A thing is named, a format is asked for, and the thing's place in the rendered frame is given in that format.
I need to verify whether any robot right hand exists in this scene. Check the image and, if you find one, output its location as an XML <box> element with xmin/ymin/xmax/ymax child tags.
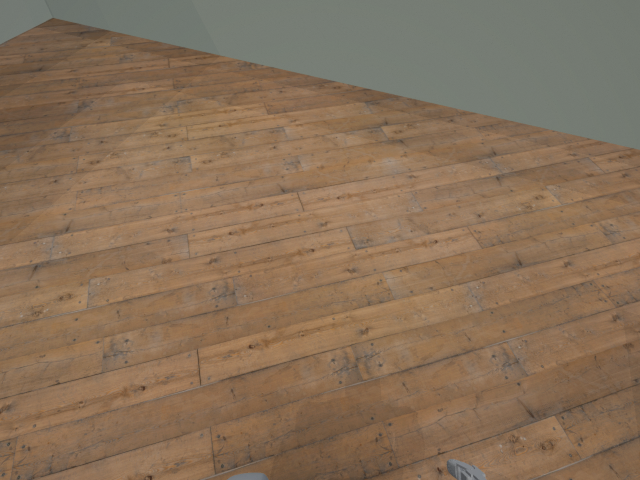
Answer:
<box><xmin>447</xmin><ymin>459</ymin><xmax>487</xmax><ymax>480</ymax></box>

